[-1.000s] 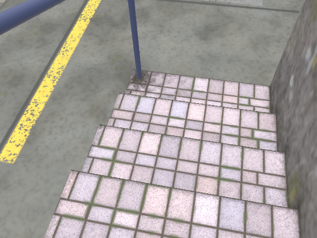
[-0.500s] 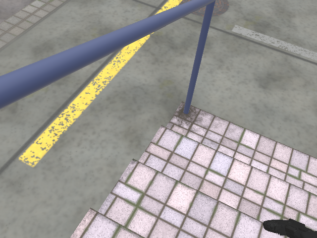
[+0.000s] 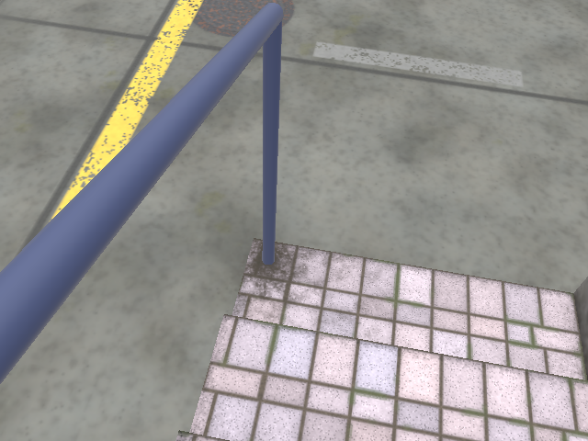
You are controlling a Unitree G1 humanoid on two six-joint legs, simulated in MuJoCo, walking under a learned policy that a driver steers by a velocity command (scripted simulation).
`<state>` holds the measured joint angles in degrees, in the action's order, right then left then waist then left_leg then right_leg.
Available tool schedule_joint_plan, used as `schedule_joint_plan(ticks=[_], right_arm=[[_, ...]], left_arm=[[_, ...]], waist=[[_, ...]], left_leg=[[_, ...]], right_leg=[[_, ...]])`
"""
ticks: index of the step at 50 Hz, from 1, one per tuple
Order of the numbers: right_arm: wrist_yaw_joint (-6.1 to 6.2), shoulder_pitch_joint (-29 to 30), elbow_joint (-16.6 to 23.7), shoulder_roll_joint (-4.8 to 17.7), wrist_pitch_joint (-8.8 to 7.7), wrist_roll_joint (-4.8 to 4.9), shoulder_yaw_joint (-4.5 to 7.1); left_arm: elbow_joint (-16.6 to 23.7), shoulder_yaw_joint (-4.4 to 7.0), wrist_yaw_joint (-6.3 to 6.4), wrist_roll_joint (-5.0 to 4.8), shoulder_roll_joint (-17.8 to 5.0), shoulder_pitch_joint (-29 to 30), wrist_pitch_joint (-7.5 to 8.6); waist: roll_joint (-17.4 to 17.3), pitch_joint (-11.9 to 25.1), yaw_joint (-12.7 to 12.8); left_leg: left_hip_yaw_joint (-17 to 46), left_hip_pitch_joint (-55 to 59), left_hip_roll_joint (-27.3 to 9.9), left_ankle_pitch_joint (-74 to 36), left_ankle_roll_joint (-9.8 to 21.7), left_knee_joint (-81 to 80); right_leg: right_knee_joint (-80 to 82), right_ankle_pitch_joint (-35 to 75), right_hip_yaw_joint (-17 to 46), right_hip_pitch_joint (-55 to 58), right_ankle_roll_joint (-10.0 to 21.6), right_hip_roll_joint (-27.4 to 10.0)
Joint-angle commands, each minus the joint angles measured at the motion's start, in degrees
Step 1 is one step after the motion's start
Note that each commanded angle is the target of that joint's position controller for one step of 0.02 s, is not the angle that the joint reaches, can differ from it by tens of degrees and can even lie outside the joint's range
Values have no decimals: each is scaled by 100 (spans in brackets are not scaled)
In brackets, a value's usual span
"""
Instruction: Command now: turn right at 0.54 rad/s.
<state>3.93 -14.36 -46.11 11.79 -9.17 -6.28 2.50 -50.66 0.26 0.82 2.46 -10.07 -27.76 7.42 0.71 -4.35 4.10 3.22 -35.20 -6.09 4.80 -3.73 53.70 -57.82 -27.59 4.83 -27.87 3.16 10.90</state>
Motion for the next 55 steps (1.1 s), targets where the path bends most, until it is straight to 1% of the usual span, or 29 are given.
schedule_joint_plan(ticks=[1, 2, 3, 4, 5, 6, 7, 8, 9, 10, 13, 16, 17, 19, 21, 24, 25, 26, 28, 34, 36, 38, 39, 40, 41, 43, 46, 50, 55], right_arm=[[-1, -1419, -213, 418, 18, 154, 3], [148, -2902, -371, 705, 32, 484, 200], [192, -3843, -501, 834, 56, 559, 313], [294, -3817, -33, 902, 86, 785, 355], [366, -4226, -228, 215, 106, 382, 155], [420, -5371, -893, -330, 130, 492, -39], [107, -4769, -951, -487, 238, 197, -166], [-16, -3773, -446, -641, 250, 386, -208], [-76, -2307, -135, -468, 235, 395, -175], [-173, -2161, -115, -566, 244, 577, -235], [-142, -2341, -518, -551, 225, 288, -321], [-436, -1734, -763, 82, 206, 153, -354], [-582, -2323, -830, -498, 114, 65, -514], [-442, -1402, -112, -36, -90, 354, -427], [-108, -1306, -462, 190, 8, 185, -299], [-47, -897, -408, -328, 248, 182, -482], [-156, -1020, -428, -603, 253, -18, -545], [-334, -876, -507, -563, 220, -142, -515], [-530, -218, -314, -367, 299, 66, -502], [-669, 1412, 337, 187, 770, -25, -452], [-724, 1691, 292, 368, 727, 157, -401], [-787, 477, -260, 805, 503, 495, -121], [-908, -1114, -651, 1077, 342, 595, 24], [-1043, -2329, -973, 1377, 385, 539, 120], [-1134, -2675, -1097, 1471, 583, 272, 146], [-1102, -1383, -978, 985, 582, 495, 17], [-698, -974, -1175, -337, 339, 276, -280], [-512, -1299, -1383, 257, 139, 215, -223], [-650, -1661, -1663, 331, 184, 66, -211]], left_arm=[[1003, -86, 202, -122, -556, 811, 48], [1404, -11, 180, 14, -669, 1675, 47], [1522, 104, 93, 84, -859, 2306, 50], [1405, 76, -149, 416, -575, 2615, 3], [1161, 196, -84, 505, -522, 3041, 51], [1362, 211, -40, 772, -93, 4129, 115], [927, 155, -170, 767, 293, 3112, 174], [404, 253, -170, 566, -157, 2398, 237], [-102, 275, -326, 672, 34, 1304, 224], [-184, 378, -439, 654, -28, 1114, 285], [541, 240, -432, 466, 21, 1896, 240], [-152, 611, -238, 269, -944, -1100, 223], [295, 621, -300, 82, -1324, -595, 71], [1028, 655, -400, 223, -1260, 526, -87], [1058, 419, -543, 63, -546, 736, -133], [959, 375, -587, -109, -510, 1094, -147], [831, 270, -517, 23, -324, 1112, -199], [757, 194, -390, 53, -84, 875, -185], [631, 332, -284, 16, -610, 620, -154], [147, 139, -477, 64, -484, -122, -35], [-6, 120, -407, -33, -560, -300, -93], [3, 252, -539, -49, -1143, -45, -199], [-112, 245, -679, 123, -934, -519, -171], [-361, 190, -715, 96, -362, -1431, -214], [3, 297, -630, -17, -682, -729, -311], [465, 346, -434, -97, -769, 625, -362], [62, 85, -363, -69, -142, 246, -479], [15, 103, -542, 15, -265, 1275, -318], [296, 22, -613, 108, -325, 1692, -286]], waist=[[-482, -307, -773], [-1013, -1, -1395], [-1374, -36, -1955], [-1610, 425, -2171], [-776, -381, -2566], [-1306, -454, -2811], [-1558, -181, -1898], [-266, -161, -1503], [-691, 244, -697], [-466, 25, -617], [185, -712, -247], [1135, 439, 1121], [832, 1819, 757], [663, 1487, 542], [-355, 912, 4], [-282, 205, -646], [-50, 131, -782], [-269, 140, -527], [-383, 224, -272], [4, -126, -6], [-89, -36, 239], [69, 503, -412], [-604, 1857, -749], [-1802, 3075, -657], [-1119, 2443, -1196], [-430, 808, -842], [-143, 146, -146], [-934, 377, -561], [-502, 212, -457]], left_leg=[[-1114, 3915, 30, -1932, -122, -2176], [-697, 4940, 99, -666, -196, -2559], [-251, 5446, -166, 363, 29, -3348], [2590, 5614, -1027, 3250, 929, -3160], [1982, 5626, -1039, 2299, 779, -2679], [2216, 4992, -760, 2379, 662, -2875], [2942, 4143, -957, 2328, 935, -2996], [1976, 2467, -486, 2174, 901, -2273], [974, 1335, -282, 1492, 743, -2305], [378, 163, 144, 1533, 486, -2432], [259, -1525, 287, 2972, 511, -2266], [-223, -1399, 540, 2284, -36, 1635], [395, -1658, 329, 1784, 24, 2030], [459, -3000, 530, 1916, -353, 2618], [556, -2506, 109, 1914, -453, 1982], [-124, -621, -212, 1377, -329, 473], [-175, 321, -164, -78, -60, 630], [178, -64, -119, -1817, 94, -40], [276, -236, -55, -2586, 77, -872], [82, 165, -79, -1491, 133, -2390], [-117, 200, 48, -1518, 339, -3200], [-732, 2489, -34, -2296, 883, -2751], [-441, 5073, -435, -3323, 1435, -1474], [1316, 7349, -1434, -3835, 2565, -1592], [2874, 7521, -1869, -1700, 2521, -2590], [2723, 5543, -1945, 132, 2068, -3308], [1286, 2045, -1222, -533, 1964, -3576], [385, 1399, -663, -139, 1886, -3860], [28, 1221, -814, -990, 1574, -3410]], right_leg=[[734, -544, 8, -3822, -338, 49], [1056, 690, -375, -4570, -412, 86], [816, 1003, -424, -4659, -493, 141], [369, 1439, 123, -4993, -158, -47], [494, 2061, 718, -5218, 21, 92], [805, 2175, 532, -4710, 226, -50], [892, 2719, 1221, -3615, 549, -311], [1823, 3914, 1119, -2055, 516, -714], [1722, 4786, 36, -223, 2, -805], [1952, 4847, -419, 1235, -439, -972], [2716, 4474, -822, 3085, -693, -1147], [3737, 4838, -246, 5504, 788, -1579], [2421, 5135, 1208, 6402, 1725, -2327], [2829, 4739, 2586, 5501, 2680, -2958], [3504, 3142, 2950, 3523, 2605, -2991], [3513, 2620, 1821, 269, 2009, -1925], [3199, 2236, 1637, -928, 1772, -1570], [2742, 1390, 1598, -786, 1635, -1287], [2328, 887, 1859, -559, 1518, -1108], [1464, -176, 3123, -65, 1641, -1245], [858, 92, 3163, 710, 1476, -1125], [-17, 851, 2709, -335, 978, -684], [-1383, 1206, 1557, -1081, 443, -163], [-3637, -1842, 649, -2438, -206, 439], [-4895, -1916, 661, -3840, -484, 564], [-5207, -562, 60, -5028, -586, -516], [-2238, 2024, 547, -2995, -127, -1618], [99, 4051, -267, -1972, -116, -1315], [125, 3888, -518, -934, -88, -1244]])
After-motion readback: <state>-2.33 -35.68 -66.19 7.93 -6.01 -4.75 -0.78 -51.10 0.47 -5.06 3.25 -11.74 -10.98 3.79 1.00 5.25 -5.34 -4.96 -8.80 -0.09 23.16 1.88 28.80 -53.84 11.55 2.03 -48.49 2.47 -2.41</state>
